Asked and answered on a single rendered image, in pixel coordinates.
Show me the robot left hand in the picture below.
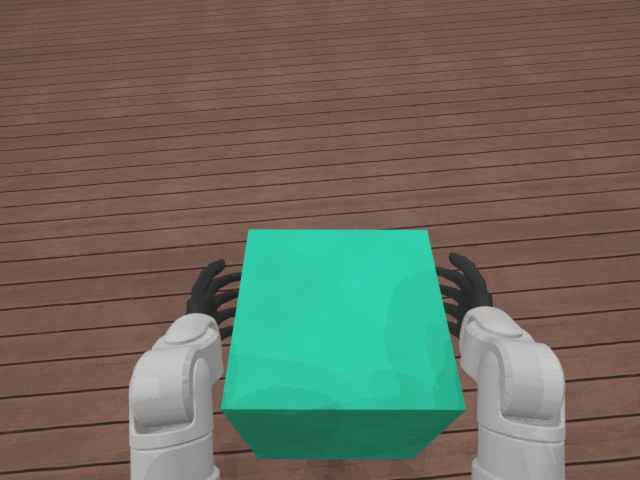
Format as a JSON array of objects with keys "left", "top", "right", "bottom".
[{"left": 185, "top": 259, "right": 242, "bottom": 341}]

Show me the robot right hand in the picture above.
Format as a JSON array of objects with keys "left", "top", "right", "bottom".
[{"left": 435, "top": 253, "right": 493, "bottom": 340}]

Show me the carton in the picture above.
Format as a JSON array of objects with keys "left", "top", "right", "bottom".
[{"left": 221, "top": 230, "right": 466, "bottom": 459}]

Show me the right robot forearm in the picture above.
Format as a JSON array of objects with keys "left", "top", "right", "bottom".
[{"left": 459, "top": 306, "right": 566, "bottom": 480}]

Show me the left robot forearm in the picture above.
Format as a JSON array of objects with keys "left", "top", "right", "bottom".
[{"left": 129, "top": 313, "right": 224, "bottom": 480}]

